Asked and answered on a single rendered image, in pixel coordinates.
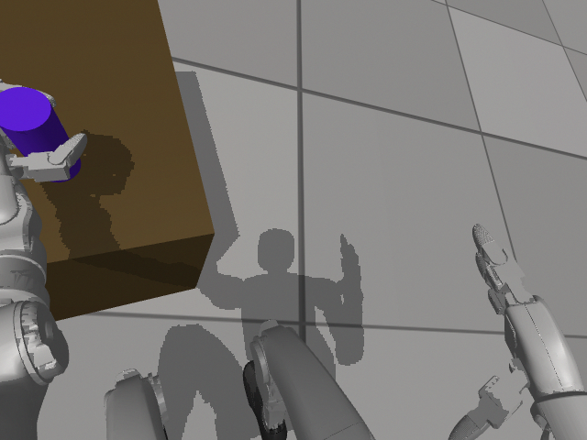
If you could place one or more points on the right robot hand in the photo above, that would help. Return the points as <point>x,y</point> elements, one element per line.
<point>542,359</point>

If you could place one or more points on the right robot arm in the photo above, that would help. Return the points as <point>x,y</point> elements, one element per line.
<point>561,416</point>

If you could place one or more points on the left robot hand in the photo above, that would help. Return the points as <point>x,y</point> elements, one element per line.
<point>42,166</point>

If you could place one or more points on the right robot foot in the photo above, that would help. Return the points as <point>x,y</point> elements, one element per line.
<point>256,404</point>

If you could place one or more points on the can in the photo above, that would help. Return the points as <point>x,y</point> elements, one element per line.
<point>30,122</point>

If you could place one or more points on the left robot arm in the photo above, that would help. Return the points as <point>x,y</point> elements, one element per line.
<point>32,349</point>

